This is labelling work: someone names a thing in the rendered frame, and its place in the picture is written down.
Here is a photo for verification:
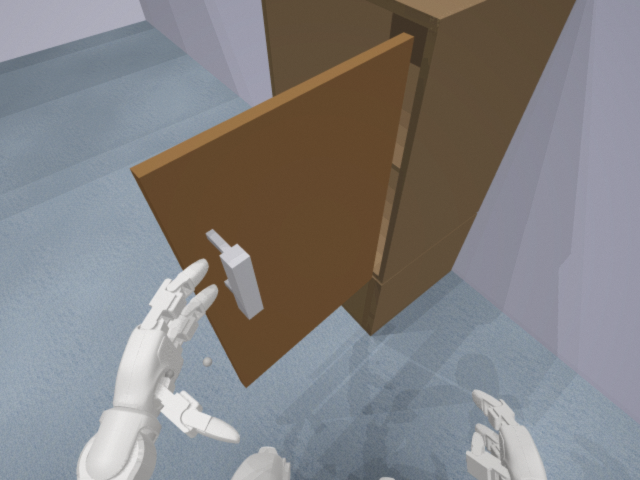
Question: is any left robot thigh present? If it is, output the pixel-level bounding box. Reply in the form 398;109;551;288
231;453;291;480

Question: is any robot left forearm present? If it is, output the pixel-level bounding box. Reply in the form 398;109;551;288
76;407;162;480

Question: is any handle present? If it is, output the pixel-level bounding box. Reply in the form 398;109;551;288
205;229;264;320

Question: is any robot right hand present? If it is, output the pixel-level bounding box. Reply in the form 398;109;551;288
466;390;547;480

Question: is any robot left hand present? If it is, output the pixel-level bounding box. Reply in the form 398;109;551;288
113;259;240;444

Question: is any cupboard door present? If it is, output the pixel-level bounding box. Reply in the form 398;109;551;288
130;32;414;388

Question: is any robot left shin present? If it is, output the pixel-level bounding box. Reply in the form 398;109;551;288
258;447;278;455

